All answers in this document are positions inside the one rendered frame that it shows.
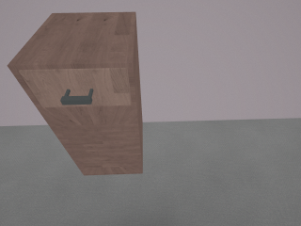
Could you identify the drawer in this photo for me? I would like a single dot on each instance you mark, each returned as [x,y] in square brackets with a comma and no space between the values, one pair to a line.
[110,85]

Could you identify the cabinet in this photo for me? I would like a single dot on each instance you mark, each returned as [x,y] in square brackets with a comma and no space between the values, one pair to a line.
[100,139]

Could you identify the handle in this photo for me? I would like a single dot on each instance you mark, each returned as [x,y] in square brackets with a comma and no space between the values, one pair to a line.
[76,100]

